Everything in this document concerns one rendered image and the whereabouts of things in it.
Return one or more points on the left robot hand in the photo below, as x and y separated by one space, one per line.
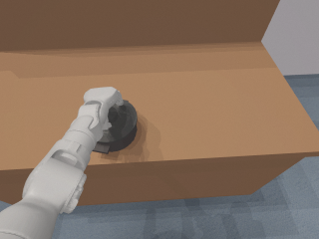
109 95

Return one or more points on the robot left upper arm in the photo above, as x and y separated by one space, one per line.
56 189

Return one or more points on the lid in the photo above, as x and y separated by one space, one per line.
123 126

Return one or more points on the robot left forearm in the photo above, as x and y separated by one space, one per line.
80 139

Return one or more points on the pot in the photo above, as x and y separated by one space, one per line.
115 146

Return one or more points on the knob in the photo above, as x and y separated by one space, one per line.
112 115

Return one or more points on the table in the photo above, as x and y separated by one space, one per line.
215 116

